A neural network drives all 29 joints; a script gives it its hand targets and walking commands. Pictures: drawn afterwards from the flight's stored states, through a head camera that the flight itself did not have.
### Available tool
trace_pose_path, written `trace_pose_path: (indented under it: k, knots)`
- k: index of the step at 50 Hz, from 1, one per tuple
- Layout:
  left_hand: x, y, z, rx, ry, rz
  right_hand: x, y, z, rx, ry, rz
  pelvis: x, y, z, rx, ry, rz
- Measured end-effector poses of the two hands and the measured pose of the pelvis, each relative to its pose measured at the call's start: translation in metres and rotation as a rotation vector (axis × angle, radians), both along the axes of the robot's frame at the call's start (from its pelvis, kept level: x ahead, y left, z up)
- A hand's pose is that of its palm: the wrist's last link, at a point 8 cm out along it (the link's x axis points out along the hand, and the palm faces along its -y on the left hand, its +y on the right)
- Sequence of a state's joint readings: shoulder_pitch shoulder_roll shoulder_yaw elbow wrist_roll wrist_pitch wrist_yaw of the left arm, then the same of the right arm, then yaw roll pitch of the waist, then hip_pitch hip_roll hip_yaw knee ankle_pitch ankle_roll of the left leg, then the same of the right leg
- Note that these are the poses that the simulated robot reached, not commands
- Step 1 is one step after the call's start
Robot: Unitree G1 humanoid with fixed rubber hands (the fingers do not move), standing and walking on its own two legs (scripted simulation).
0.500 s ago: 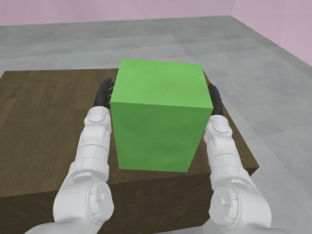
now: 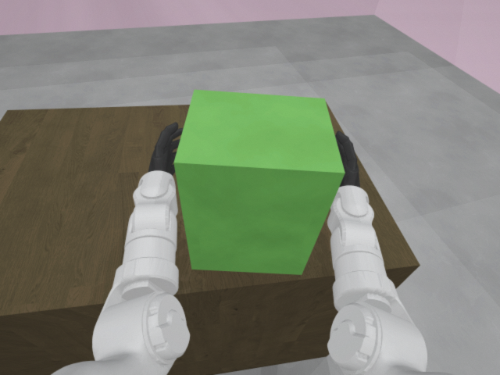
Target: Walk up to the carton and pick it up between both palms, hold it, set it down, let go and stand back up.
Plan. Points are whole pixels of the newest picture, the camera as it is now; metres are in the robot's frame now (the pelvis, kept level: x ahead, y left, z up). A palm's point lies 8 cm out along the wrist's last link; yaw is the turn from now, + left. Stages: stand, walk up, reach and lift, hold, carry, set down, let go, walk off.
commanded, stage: set down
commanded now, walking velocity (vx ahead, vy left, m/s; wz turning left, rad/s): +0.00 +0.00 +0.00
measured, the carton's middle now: (252, 190) +0.40 +0.01 +0.08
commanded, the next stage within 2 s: none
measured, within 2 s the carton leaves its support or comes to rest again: neither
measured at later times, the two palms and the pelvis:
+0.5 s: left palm (167, 172) +0.43 +0.16 +0.09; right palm (337, 186) +0.41 -0.15 +0.08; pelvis +0.00 +0.00 -0.01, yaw -3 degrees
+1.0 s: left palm (142, 132) +0.42 +0.18 +0.18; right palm (386, 144) +0.41 -0.19 +0.19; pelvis -0.03 -0.02 -0.01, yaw -1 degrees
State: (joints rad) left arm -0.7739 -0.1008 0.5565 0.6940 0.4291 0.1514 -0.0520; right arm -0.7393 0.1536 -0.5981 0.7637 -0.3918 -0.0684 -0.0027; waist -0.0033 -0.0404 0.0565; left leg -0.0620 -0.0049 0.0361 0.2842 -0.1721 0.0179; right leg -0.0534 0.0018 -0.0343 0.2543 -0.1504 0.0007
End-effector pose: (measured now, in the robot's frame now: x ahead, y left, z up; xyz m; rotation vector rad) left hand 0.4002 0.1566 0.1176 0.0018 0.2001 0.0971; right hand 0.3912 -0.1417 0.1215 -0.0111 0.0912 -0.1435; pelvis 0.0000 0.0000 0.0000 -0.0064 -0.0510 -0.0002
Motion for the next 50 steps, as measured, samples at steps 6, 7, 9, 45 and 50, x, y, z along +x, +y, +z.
trace_pose_path:
  k: [6, 7, 9, 45, 50]
  knots:
    - [0.001, 0.000, -0.001, 0.000, -0.005, 0.003, 0.000, 0.000, 0.000, -0.006, -0.005, 0.000, 0.000, 0.001, 0.000, 0.000, -0.004, -0.005]
    - [0.001, 0.000, -0.002, 0.001, -0.004, 0.001, 0.000, 0.000, 0.000, -0.007, -0.007, 0.000, 0.000, 0.001, 0.000, -0.001, -0.004, -0.006]
    - [0.001, 0.000, -0.002, 0.006, -0.003, 0.000, 0.000, 0.000, -0.001, -0.011, -0.008, 0.000, 0.000, 0.001, 0.000, -0.001, -0.004, -0.010]
    - [0.014, 0.030, 0.043, 0.037, 0.061, 0.014, 0.020, -0.052, 0.050, 0.041, 0.164, -0.017, -0.026, -0.017, -0.008, -0.010, 0.174, -0.016]
    - [0.018, 0.026, 0.063, 0.031, 0.055, 0.012, 0.020, -0.050, 0.064, 0.049, 0.162, 0.001, -0.031, -0.019, -0.008, -0.002, 0.186, -0.014]
